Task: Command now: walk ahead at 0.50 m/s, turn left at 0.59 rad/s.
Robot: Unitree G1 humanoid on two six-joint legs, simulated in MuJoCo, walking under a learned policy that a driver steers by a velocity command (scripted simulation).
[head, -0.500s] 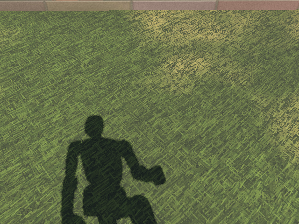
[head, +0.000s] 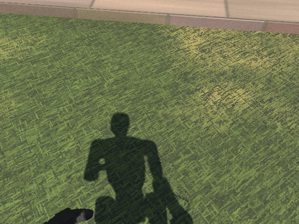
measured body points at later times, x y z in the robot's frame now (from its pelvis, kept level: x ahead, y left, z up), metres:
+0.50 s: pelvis +0.19 +0.04 -0.04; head +0.22 +0.07 +0.41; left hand +0.20 +0.33 -0.17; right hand +0.45 -0.15 -0.11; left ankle +0.26 +0.15 -0.76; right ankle +0.13 -0.12 -0.69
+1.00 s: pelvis +0.32 +0.00 -0.03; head +0.35 -0.02 +0.42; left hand +0.42 +0.28 -0.13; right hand +0.47 -0.26 -0.15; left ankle +0.28 +0.14 -0.69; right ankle +0.36 -0.08 -0.76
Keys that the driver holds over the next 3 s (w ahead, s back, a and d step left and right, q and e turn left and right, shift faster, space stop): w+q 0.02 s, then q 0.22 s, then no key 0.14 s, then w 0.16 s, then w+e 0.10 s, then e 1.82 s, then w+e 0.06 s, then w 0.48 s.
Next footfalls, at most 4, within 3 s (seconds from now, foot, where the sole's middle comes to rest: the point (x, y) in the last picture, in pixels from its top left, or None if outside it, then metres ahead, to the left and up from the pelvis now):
0.38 left None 0.30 0.16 -0.80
0.88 right None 0.40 -0.08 -0.80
1.38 left None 0.45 0.13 -0.80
1.80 right None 0.35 -0.12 -0.80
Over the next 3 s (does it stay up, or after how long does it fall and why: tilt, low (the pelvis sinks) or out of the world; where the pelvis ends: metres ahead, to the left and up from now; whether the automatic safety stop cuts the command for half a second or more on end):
stays up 0.41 -0.13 -0.02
